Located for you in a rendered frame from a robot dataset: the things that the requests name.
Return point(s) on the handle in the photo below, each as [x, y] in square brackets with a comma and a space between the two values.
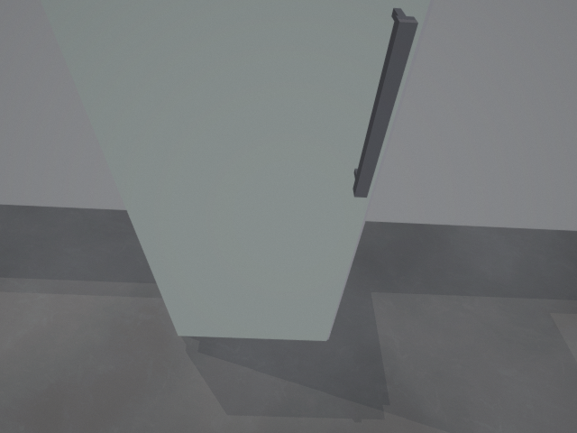
[401, 39]

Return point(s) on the fridge door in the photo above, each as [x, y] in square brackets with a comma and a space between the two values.
[232, 129]

